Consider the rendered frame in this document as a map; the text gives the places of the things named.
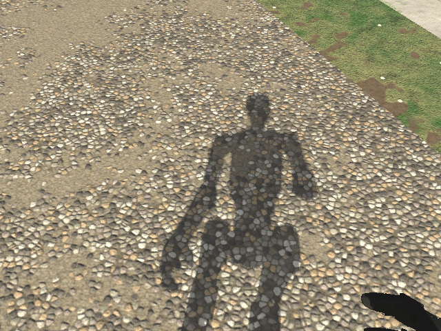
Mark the robot right hand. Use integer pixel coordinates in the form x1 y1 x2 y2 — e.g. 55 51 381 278
361 292 441 331

